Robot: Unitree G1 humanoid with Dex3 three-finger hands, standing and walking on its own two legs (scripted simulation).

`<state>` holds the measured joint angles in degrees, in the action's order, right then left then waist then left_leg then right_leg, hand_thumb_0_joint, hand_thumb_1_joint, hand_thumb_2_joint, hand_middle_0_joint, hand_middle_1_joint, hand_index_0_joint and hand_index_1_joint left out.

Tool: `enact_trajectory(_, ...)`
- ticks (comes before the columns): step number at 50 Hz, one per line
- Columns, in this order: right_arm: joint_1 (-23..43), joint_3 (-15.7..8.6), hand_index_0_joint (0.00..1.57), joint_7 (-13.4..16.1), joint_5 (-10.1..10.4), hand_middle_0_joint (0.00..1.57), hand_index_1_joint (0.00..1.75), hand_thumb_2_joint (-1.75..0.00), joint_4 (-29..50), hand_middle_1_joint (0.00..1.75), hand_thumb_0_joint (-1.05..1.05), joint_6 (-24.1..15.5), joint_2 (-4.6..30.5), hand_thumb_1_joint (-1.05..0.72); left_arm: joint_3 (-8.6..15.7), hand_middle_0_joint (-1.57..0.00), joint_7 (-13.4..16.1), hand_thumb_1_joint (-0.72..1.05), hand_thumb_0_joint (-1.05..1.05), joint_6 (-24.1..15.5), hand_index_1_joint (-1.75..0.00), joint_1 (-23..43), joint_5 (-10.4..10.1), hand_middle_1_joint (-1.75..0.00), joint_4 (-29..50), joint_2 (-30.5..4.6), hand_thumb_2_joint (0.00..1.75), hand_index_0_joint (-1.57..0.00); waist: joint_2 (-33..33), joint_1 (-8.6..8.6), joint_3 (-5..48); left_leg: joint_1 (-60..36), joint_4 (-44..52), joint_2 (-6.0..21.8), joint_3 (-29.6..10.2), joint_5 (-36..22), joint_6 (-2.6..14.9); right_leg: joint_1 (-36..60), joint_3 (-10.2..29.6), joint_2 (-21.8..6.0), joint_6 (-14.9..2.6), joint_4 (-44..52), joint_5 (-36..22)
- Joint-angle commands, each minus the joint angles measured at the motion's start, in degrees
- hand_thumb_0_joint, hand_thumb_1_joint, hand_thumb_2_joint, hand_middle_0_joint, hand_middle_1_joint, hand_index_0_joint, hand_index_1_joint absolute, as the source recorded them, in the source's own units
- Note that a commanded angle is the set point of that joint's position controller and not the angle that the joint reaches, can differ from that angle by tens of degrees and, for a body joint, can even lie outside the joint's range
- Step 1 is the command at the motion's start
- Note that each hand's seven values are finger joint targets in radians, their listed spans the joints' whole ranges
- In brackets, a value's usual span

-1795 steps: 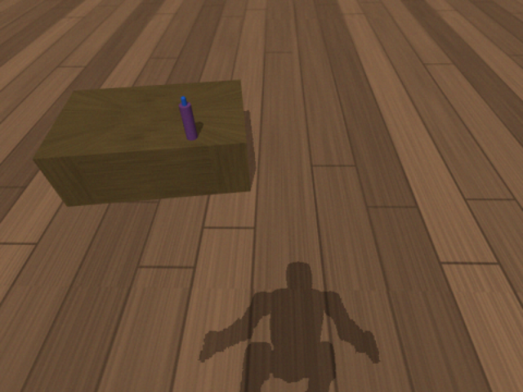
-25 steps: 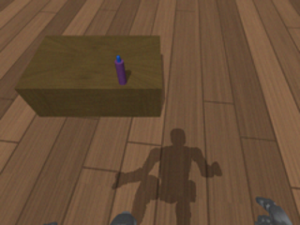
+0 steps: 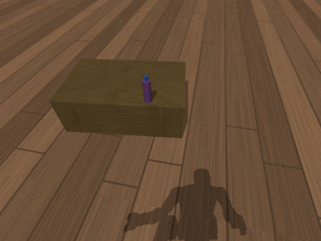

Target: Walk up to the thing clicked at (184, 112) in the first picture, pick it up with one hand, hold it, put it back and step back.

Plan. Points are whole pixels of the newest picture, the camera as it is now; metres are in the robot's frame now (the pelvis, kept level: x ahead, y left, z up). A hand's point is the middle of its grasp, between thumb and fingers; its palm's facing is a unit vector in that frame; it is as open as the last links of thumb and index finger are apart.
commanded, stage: step back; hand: left
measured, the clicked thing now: (147, 88) +1.11 +0.14 -0.33
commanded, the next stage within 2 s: stand in 0.72 s
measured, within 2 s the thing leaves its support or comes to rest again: neither
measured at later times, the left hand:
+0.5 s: hand out of the picture +0.10 +0.31 -0.15, palm faces -0.01 -0.93 -0.38, open 7.4 cm
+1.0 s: hand (72, 238) +0.18 +0.28 -0.14, palm faces -0.06 -0.94 -0.33, open 7.4 cm
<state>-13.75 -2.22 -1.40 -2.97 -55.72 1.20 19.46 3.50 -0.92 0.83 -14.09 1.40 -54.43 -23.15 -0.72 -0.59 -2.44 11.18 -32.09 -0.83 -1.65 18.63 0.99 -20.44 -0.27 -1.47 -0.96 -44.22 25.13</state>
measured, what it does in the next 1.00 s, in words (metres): steps on the spot: left foot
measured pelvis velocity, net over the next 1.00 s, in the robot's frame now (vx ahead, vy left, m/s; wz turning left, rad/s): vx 0.06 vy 0.04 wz -0.02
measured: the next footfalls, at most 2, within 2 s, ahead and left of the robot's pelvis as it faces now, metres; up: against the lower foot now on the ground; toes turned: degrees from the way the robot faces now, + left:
left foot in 0.34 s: +0.07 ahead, +0.15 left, +0.00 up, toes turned +0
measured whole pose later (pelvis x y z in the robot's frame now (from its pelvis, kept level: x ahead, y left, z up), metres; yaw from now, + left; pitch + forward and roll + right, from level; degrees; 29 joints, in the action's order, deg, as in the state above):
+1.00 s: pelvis +0.06 +0.04 +0.01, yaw -1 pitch -2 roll +0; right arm -3.3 -1.3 0.0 -0.4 -61.2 -0.9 20.1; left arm -0.3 0.2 -0.9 -2.1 0.3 -60.8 -19.9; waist -0.8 0.7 -4.9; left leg 6.6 -23.8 0.4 1.5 15.2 0.1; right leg -8.1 -0.1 -1.7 1.5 -23.8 13.8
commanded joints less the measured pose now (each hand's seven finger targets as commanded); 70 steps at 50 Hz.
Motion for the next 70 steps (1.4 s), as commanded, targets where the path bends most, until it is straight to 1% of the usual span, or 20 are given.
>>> enact_trajectory(1, 9.3, -3.7, 0.2, 0.7, 0.6, 0.2, 0.3, -0.9, 5.4, 0.3, 0.0, -2.1, 15.2, -0.9, 3.1, -0.2, 0.5, 0.9, 0.0, -2.9, -0.3, 1.5, -0.3, -0.3, 2.2, -9.0, 0.9, -0.2, 9.6, -1.39, -2.5, 9.9, 12.6, 9.0, -9.5, 15.1, 5.45, 9.5, -3.4, 2.1, 0.35, 14.3, -6.4)
enact_trajectory(3, 7.6, -2.8, 0.2, 0.7, 1.1, 0.2, 0.3, -0.9, 5.5, 0.3, 0.0, -0.9, 12.3, -0.9, 3.4, -0.2, 1.5, 0.9, 0.0, -3.7, -0.3, -2.4, 0.4, -0.3, 0.3, -9.7, 0.9, -0.2, 5.0, -2.8, -0.6, 14.1, 3.4, 6.7, -6.4, 17.2, 3.73, 17.9, 1.2, 1.6, -0.21, 20.9, -6.2)
enact_trajectory(5, 6.4, -2.2, 0.2, 1.0, 1.2, 0.2, 0.3, -0.9, 6.2, 0.3, 0.0, -0.6, 9.5, -0.9, 4.9, -0.2, 2.1, 0.9, 0.0, -4.5, -0.3, -2.7, 1.4, -0.3, 0.8, -17.0, 0.9, -0.2, -7.8, -3.44, -2.0, 22.2, -15.9, -1.8, -2.5, 15.0, 0.44, 12.6, 32.1, -17.2, -7.73, 35.0, 22.9)
enact_trajectory(6, 5.8, -3.9, 0.2, 1.3, 0.6, 0.2, 0.3, -0.9, 5.1, 0.3, 0.0, -0.6, 14.0, -0.9, 5.3, -0.2, 1.9, 0.9, 0.0, -4.5, -0.3, 2.2, 1.5, -0.3, 2.2, -18.8, 0.9, -0.2, -4.7, -1.97, -6.4, 18.0, -21.2, 1.3, -5.2, 14.2, -0.26, 1.4, 36.3, -22.1, -12.17, 36.9, 31.1)
enact_trajectory(9, 2.9, -3.9, 0.2, 0.4, 1.5, 0.2, 0.3, -0.9, 3.2, 0.3, 0.0, -1.4, 13.4, -0.9, 4.2, -0.2, 1.9, 0.9, 0.0, -5.0, -0.3, 5.3, 1.0, -0.3, 3.3, -14.0, 0.9, -0.2, -1.2, -0.2, -4.4, 14.5, -17.4, 2.8, -5.6, 8.6, 0.09, 3.2, 22.6, -15.7, -9.82, 32.1, 17.0)
enact_trajectory(17, -0.2, -4.3, 0.2, 0.8, 0.6, 0.2, 0.3, -0.9, 1.2, 0.3, 0.0, -2.8, 11.8, -0.9, 2.0, -0.2, 1.0, 0.9, 0.0, -3.7, -0.3, 5.9, 0.3, -0.3, 3.0, -10.6, 0.9, -0.2, -3.1, 1.58, 2.8, -3.8, 8.3, 0.7, 1.6, -2.3, -0.5, 0.4, 5.4, -7.6, -4.99, 15.6, -7.1)
enact_trajectory(18, -0.7, -4.7, 0.2, 1.3, 0.0, 0.2, 0.3, -0.9, 1.1, 0.3, 0.0, -3.2, 13.5, -0.9, 1.1, -0.2, 1.0, 0.9, 0.0, -3.5, -0.3, 5.1, 0.1, -0.3, 3.1, -7.9, 0.9, -0.2, 2.8, 1.84, 4.5, -6.3, 12.0, 6.4, -6.9, -1.3, 0.8, -2.2, 2.3, -4.8, -3.18, 7.7, -12.0)
enact_trajectory(19, 2.2, -4.6, 0.2, 1.7, -0.1, 0.2, 0.3, -0.9, 2.2, 0.3, 0.0, -3.6, 16.0, -0.9, 0.3, -0.2, 0.9, 0.9, 0.0, -3.2, -0.3, 4.4, -0.9, -0.3, 3.2, -5.0, 0.9, -0.2, 10.8, 0.21, 3.6, -5.2, 17.1, 16.2, -22.0, 2.7, 4.42, -7.0, -1.2, 1.0, -0.12, 2.0, -4.6)
enact_trajectory(20, 5.3, -4.8, 0.2, 1.6, 0.2, 0.2, 0.3, -0.9, 3.1, 0.3, 0.0, -3.5, 19.1, -0.9, 1.4, -0.2, 1.3, 0.9, 0.0, -2.7, -0.3, 5.1, -0.9, -0.3, 1.6, -9.2, 0.9, -0.2, 9.4, 0.57, 1.8, 2.9, 17.3, 19.9, -24.6, 9.6, 9.79, -2.8, 1.0, -0.1, 0.18, -0.9, 5.2)
enact_trajectory(21, 6.8, -5.0, 0.2, 1.4, 0.3, 0.2, 0.3, -0.9, 2.8, 0.3, 0.0, -3.2, 19.3, -0.9, 1.6, -0.2, 1.3, 0.9, 0.0, -2.7, -0.3, 5.6, -0.8, -0.3, 1.4, -10.8, 0.9, -0.2, 8.1, 0.47, 0.2, 6.0, 16.1, 18.9, -21.8, 9.1, 10.9, 0.2, 1.9, -1.2, -0.11, -0.2, 6.4)
enact_trajectory(24, 8.1, -3.4, 0.2, 1.6, 0.6, 0.2, 0.3, -0.9, 2.6, 0.3, 0.0, -3.4, 14.9, -0.9, 0.9, -0.2, 1.3, 0.9, 0.0, -3.6, -0.3, 3.5, -1.2, -0.3, 0.1, -8.4, 0.9, -0.2, 9.8, -1.22, 1.1, -2.0, 8.4, 12.8, -9.4, -16.2, 6.23, 0.9, -0.1, -0.2, -0.65, 10.8, -2.5)
enact_trajectory(26, 8.8, -3.1, 0.2, 1.7, 1.9, 0.2, 0.3, -0.9, 1.9, 0.3, 0.0, -3.1, 14.1, -0.9, 1.3, -0.2, 1.9, 0.9, 0.0, -4.3, -0.3, 2.2, -1.0, -0.3, -1.4, -8.6, 0.9, -0.2, 8.7, -2.04, 4.4, -0.2, 1.2, 10.5, -4.7, -32.5, 3.13, 11.3, 0.3, -0.9, -0.41, 20.0, -19.6)
enact_trajectory(28, 8.6, -2.6, 0.2, 2.0, 2.8, 0.2, 0.3, -0.9, 2.8, 0.3, 0.0, -2.7, 12.1, -0.9, 2.1, -0.2, 2.8, 0.9, 0.0, -4.7, -0.3, -0.1, -0.6, -0.3, -2.4, -12.1, 0.9, -0.2, 2.6, -2.06, 8.5, 6.6, -6.2, 6.0, -0.7, -27.1, 0.44, 21.4, 8.8, -6.3, -3.53, 16.2, -38.0)
enact_trajectory(30, 5.6, -2.5, 0.2, 2.3, 2.2, 0.2, 0.3, -0.9, 1.4, 0.3, 0.0, -2.4, 10.8, -0.9, 2.4, -0.2, 2.5, 0.9, 0.0, -4.5, -0.3, 6.0, -0.8, -0.3, -0.5, -15.0, 0.9, -0.2, -3.1, 0.58, 6.6, 4.6, -4.3, 4.3, 0.8, -7.8, -0.56, 14.6, 15.5, -13.9, -9.15, 16.3, -33.3)
enact_trajectory(31, 4.8, -2.7, 0.2, 2.3, 2.0, 0.2, 0.3, -0.9, 0.4, 0.3, 0.0, -2.6, 11.3, -0.9, 1.9, -0.2, 2.4, 0.9, 0.0, -4.2, -0.3, 8.7, -0.8, -0.3, 0.1, -13.7, 0.9, -0.2, -2.6, 1.75, 6.0, 1.6, -0.1, 5.1, -0.4, -8.6, -0.05, 11.8, 13.2, -12.6, -8.08, 15.3, -33.2)
enact_trajectory(33, 5.2, -3.3, 0.2, 2.2, 2.1, 0.2, 0.3, -0.9, -0.8, 0.3, 0.0, -3.3, 13.7, -0.9, 1.1, -0.2, 2.4, 0.9, 0.0, -3.8, -0.3, 10.6, -1.1, -0.3, 0.8, -10.7, 0.9, -0.2, -0.4, 1.44, 7.3, -1.7, 4.6, 8.8, -4.0, -25.6, 2.27, 11.4, 4.2, -5.7, -2.76, 10.4, -34.8)
enact_trajectory(36, 6.3, -2.7, 0.2, 2.4, 2.4, 0.2, 0.3, -0.9, -1.0, 0.3, 0.0, -3.9, 14.9, -0.9, -0.5, -0.2, 2.2, 0.9, 0.0, -3.3, -0.3, 7.6, -1.9, -0.3, -1.6, -8.1, 0.9, -0.2, -2.6, 0.41, 7.4, -7.7, 2.7, 11.4, -6.2, -45.1, 4.09, 9.6, 3.2, -3.7, -0.62, 11.9, -35.6)
enact_trajectory(40, 8.1, -2.4, 0.2, 2.7, 2.7, 0.2, 0.3, -0.9, -1.8, 0.3, 0.0, -3.9, 14.1, -0.9, -0.4, -0.2, 2.4, 0.9, 0.0, -3.0, -0.3, 9.3, -1.7, -0.3, -2.2, -8.5, 0.9, -0.2, 1.1, 0.34, 7.6, -7.4, 4.5, 9.3, -2.8, -45.2, 1.63, 14.5, 3.6, -4.7, -1.32, 13.8, -42.2)
enact_trajectory(65, 12.7, -1.0, 0.2, 1.2, 2.3, 0.2, 0.3, -0.9, -6.0, 0.3, 0.0, -2.9, 12.9, -0.9, -1.3, -0.2, 1.1, 0.9, 0.0, -2.9, -0.3, 11.9, -0.7, -0.3, -7.8, -8.8, 0.9, -0.2, 1.0, 0.43, 0.7, -3.3, 19.3, 7.9, -3.4, -2.5, -0.27, 11.7, 5.1, -5.4, 0.35, 30.2, -11.1)
enact_trajectory(70, 10.2, -0.9, 0.2, 0.9, 2.1, 0.2, 0.3, -0.9, -6.4, 0.3, 0.0, -2.9, 12.2, -0.9, -1.3, -0.2, 1.1, 0.9, 0.0, -3.3, -0.3, 12.0, -0.7, -0.3, -7.7, -9.5, 0.9, -0.2, -1.8, 1.38, 2.2, -5.1, 17.6, 7.7, -2.9, -5.6, 0.01, 10.4, 6.4, -6.0, 0.13, 31.2, -10.2)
